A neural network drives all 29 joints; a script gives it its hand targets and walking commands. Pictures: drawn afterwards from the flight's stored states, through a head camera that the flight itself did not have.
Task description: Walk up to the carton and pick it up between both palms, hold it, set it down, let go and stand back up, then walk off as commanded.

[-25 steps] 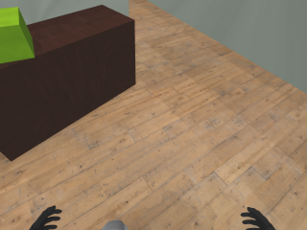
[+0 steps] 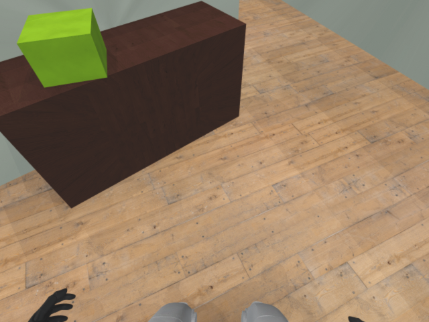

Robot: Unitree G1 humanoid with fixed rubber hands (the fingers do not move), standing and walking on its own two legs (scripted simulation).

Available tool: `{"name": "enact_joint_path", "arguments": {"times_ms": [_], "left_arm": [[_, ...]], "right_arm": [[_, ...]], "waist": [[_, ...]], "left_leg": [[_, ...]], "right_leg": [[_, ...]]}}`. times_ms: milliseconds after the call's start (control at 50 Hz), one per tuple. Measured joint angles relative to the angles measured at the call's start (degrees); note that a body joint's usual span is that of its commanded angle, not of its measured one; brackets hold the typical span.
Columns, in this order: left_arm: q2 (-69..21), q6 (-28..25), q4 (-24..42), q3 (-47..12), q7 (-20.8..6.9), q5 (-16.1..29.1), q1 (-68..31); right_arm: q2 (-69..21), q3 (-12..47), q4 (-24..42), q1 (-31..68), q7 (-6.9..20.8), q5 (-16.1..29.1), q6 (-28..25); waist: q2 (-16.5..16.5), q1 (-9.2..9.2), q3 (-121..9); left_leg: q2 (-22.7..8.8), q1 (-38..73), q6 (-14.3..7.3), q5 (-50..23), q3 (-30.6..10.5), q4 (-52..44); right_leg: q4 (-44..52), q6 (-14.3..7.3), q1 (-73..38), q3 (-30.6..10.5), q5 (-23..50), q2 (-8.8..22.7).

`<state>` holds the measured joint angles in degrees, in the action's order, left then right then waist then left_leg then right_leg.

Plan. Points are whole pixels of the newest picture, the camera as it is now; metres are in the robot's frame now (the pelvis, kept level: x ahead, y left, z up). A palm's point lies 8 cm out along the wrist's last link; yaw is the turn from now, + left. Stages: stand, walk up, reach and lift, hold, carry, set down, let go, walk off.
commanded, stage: walk up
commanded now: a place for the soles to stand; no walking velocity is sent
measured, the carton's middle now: (68, 46) +1.06 +0.57 -0.03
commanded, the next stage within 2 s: none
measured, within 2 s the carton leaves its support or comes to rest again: neither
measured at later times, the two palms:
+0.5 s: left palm (19, 305) +0.17 +0.39 -0.10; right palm (333, 297) +0.17 -0.23 -0.10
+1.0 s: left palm out of the picture +0.21 +0.47 -0.11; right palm (271, 216) +0.35 -0.13 -0.10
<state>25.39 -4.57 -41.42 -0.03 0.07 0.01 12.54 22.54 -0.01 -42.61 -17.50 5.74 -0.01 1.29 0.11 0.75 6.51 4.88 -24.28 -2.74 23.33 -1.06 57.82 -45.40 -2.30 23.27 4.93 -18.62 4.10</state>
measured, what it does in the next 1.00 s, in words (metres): walks ahead, turning left: left foot, then right foot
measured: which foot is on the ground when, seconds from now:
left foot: up 0.00-0.26, down 0.28-0.56, up 0.58-0.88, down 0.90-1.00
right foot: down 0.00-0.28, up 0.30-0.52, down 0.54-0.94, up 0.96-1.00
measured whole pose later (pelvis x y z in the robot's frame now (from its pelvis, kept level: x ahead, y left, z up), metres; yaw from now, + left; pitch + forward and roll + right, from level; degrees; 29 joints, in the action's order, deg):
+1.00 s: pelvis +0.21 +0.14 -0.02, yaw +16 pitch -5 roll -1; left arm 25.6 -2.6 -42.3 -0.1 -1.0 0.0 15.3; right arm 23.7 0.0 -42.6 -18.9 4.1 0.0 -1.5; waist 0.9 -0.4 6.5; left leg -0.7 -26.4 -0.3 18.8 -1.8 50.4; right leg -64.4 0.0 17.9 10.2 -29.8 8.9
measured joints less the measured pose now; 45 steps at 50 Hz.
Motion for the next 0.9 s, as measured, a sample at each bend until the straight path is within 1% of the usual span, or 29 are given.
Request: {"name": "enact_joint_path", "arguments": {"times_ms": [60,140,200,240,280,300,320,340,360,380,420,460,500,540,580,600,660,700,760,800,860,900], "left_arm": [[-0.01,0.00,-0.08,-0.01,0.00,0.00,0.38],[-0.02,0.00,-0.08,-0.01,0.00,0.00,0.44],[-0.02,0.00,-0.08,-0.01,-0.01,0.00,0.43],[-0.03,0.10,-0.08,-0.02,-0.11,0.00,0.42],[0.03,0.52,-0.12,-0.02,-0.23,-0.01,0.40],[0.28,0.86,-0.16,-0.02,-0.23,-0.01,0.37],[0.30,1.50,-0.18,-0.02,-0.25,-0.01,0.36],[0.30,2.22,-0.16,-0.02,-0.30,-0.01,0.36],[0.32,2.51,-0.11,-0.02,-0.33,-0.01,0.38],[0.33,2.47,-0.08,-0.02,-0.37,0.00,0.40],[0.34,2.06,-0.07,-0.02,-0.48,0.00,0.41],[0.35,1.79,-0.07,-0.01,-0.60,0.00,0.42],[0.36,1.63,-0.05,-0.01,-0.61,0.00,0.44],[0.37,1.14,-0.03,-0.01,-0.61,0.00,0.47],[0.28,0.17,-0.08,0.00,-0.60,0.00,0.70],[0.28,-0.10,-0.11,0.01,-0.60,0.00,0.94],[0.28,-0.18,-0.37,0.00,-0.60,0.00,1.48],[0.28,-0.18,-0.78,-0.01,-0.61,0.00,1.83],[0.27,-0.22,-0.87,-0.01,-0.61,0.00,2.39],[0.27,-0.22,-0.87,-0.02,-0.61,0.00,2.71],[0.27,-0.21,-0.87,-0.02,-0.61,0.00,2.83],[0.26,-0.09,-0.88,-0.03,-0.67,0.00,2.83]], "right_arm": [[0.88,0.00,0.01,-0.01,0.00,0.00,0.00],[1.72,0.00,0.02,-0.02,0.00,0.00,0.00],[1.77,0.00,0.03,-0.03,0.00,0.00,0.00],[1.78,0.00,0.05,-0.04,0.00,0.01,0.00],[1.99,-0.01,0.07,-0.04,0.00,0.01,-0.34],[1.86,-0.02,0.04,-0.09,-0.03,0.01,-0.79],[1.68,-0.02,0.02,-0.24,-0.14,0.01,-0.99],[1.31,-0.01,-0.02,-0.53,-0.21,0.01,-1.00],[0.98,0.00,-0.02,-0.86,-0.21,0.01,-1.00],[0.79,0.00,-0.01,-1.08,-0.21,0.01,-1.00],[0.76,-0.01,-0.01,-1.33,-0.30,0.00,-0.99],[0.77,0.00,-0.01,-1.48,-0.51,0.00,-0.99],[0.77,0.00,-0.01,-1.48,-0.61,0.00,-0.99],[0.77,0.01,-0.01,-1.48,-0.77,0.00,-0.99],[0.73,0.01,-0.05,-1.46,-1.07,0.00,-0.97],[0.53,0.02,-0.08,-1.45,-1.20,0.00,-0.92],[0.55,0.02,-0.06,-1.47,-1.25,0.00,-0.91],[0.83,0.01,-0.05,-1.49,-1.25,0.00,-0.91],[1.30,0.01,-0.04,-1.49,-1.25,0.00,-0.91],[1.35,0.01,-0.03,-1.44,-1.25,0.00,-0.91],[1.35,0.01,-0.02,-1.40,-1.25,0.01,-0.91],[1.41,0.00,0.02,-1.41,-1.25,0.01,-1.23]], "waist": [[-1.73,0.48,-0.01],[-3.04,0.86,-0.01],[-3.14,0.84,-0.04],[-3.03,0.48,-0.36],[-2.60,-0.28,-0.76],[-1.40,-1.19,-0.39],[-0.40,-2.12,-0.10],[0.50,-2.83,-0.16],[1.22,-3.34,-0.36],[1.79,-3.62,-0.47],[2.65,-3.91,-0.49],[3.28,-3.96,-0.52],[3.54,-3.92,-0.55],[3.53,-3.51,-0.58],[2.62,-2.25,-0.54],[2.24,-1.60,-0.54],[0.96,0.87,-0.56],[-0.33,1.78,-0.58],[-1.95,2.87,-0.56],[-2.52,3.55,-0.56],[-2.89,3.64,-0.59],[-2.79,3.36,-0.68]], "left_leg": [[-3.27,-0.53,0.00,-0.12,-0.05,1.74],[-7.97,-0.76,0.00,-0.17,-0.06,1.57],[-10.70,-0.79,0.00,-0.15,-0.06,-1.05],[-11.82,-0.67,0.00,-0.12,-0.06,-5.02],[-11.59,0.49,0.14,-1.45,-0.02,-10.50],[-10.30,0.39,0.96,-3.34,0.09,-9.88],[-9.13,0.18,1.84,-3.51,0.06,-8.55],[-8.17,0.15,2.35,-3.24,0.04,-8.09],[-7.39,0.14,2.41,-3.02,0.00,-8.28],[-6.81,0.15,2.42,-2.97,0.00,-8.79],[-5.78,0.15,2.42,-3.12,0.01,-9.73],[-4.71,0.14,2.42,-3.06,0.02,-10.06],[-3.76,0.14,2.42,-2.58,-0.06,-10.07],[-2.98,0.12,2.42,-1.88,-0.12,-9.78],[-2.95,0.06,2.41,-0.43,-0.50,-7.93],[-2.69,-0.38,2.42,0.01,-0.58,-5.31],[-2.42,-2.24,2.42,-0.01,-0.61,3.04],[-3.27,-2.53,2.42,-0.33,-0.64,3.91],[-5.43,-3.02,2.42,-0.46,-0.68,3.78],[-7.20,-3.07,2.42,-0.43,-0.71,1.88],[-9.67,-3.09,2.42,-0.41,-0.70,-3.84],[-10.25,-2.55,2.42,-1.72,-0.69,-9.26]], "right_leg": [[1.76,0.24,-3.33,1.14,-0.37,-0.01],[2.06,0.57,-6.50,2.18,-1.83,-0.01],[2.07,1.14,-8.13,2.94,-3.01,0.16],[2.04,1.92,-8.56,3.64,-3.69,0.40],[0.16,2.18,-8.01,4.00,-5.45,1.15],[-2.84,1.90,-7.49,3.95,-7.29,2.60],[-7.30,1.85,-6.39,3.76,-8.62,3.25],[-11.65,1.85,-4.74,3.64,-9.04,3.23],[-14.83,1.85,-2.88,3.64,-9.09,2.87],[-16.27,1.85,-1.15,3.62,-9.12,2.35],[-16.37,1.85,1.64,3.58,-9.27,1.68],[-15.64,1.85,3.62,3.54,-10.28,1.66],[-12.53,1.76,4.29,3.51,-10.89,1.67],[-6.80,1.02,3.37,3.48,-10.38,1.65],[-5.53,-0.28,2.77,3.71,-4.03,1.42],[-5.60,-0.51,2.11,3.90,-3.81,1.42],[-4.04,-0.34,-1.20,4.12,-5.36,1.43],[-1.89,0.17,-4.28,4.81,-5.60,1.43],[0.18,0.76,-8.10,5.70,-6.20,1.43],[0.45,1.18,-9.84,5.93,-7.14,1.45],[0.45,2.24,-11.97,6.96,-8.85,1.53],[-0.01,3.27,-12.86,7.67,-10.12,1.74]]}}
